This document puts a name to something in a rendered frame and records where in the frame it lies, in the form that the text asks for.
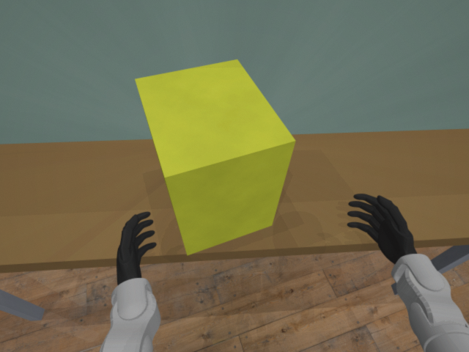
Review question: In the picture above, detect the right robot hand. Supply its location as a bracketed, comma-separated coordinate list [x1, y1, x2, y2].
[347, 194, 417, 265]

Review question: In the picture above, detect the robot left forearm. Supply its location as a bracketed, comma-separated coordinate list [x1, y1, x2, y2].
[99, 278, 160, 352]

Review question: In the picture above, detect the robot right forearm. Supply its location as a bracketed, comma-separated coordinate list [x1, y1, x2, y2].
[391, 254, 469, 352]

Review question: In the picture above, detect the left robot hand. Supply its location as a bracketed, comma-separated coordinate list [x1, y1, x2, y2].
[117, 212, 157, 285]

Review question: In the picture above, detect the carton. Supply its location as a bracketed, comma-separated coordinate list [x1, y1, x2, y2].
[135, 59, 295, 256]

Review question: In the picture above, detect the table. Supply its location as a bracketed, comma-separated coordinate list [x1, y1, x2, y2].
[0, 129, 469, 321]

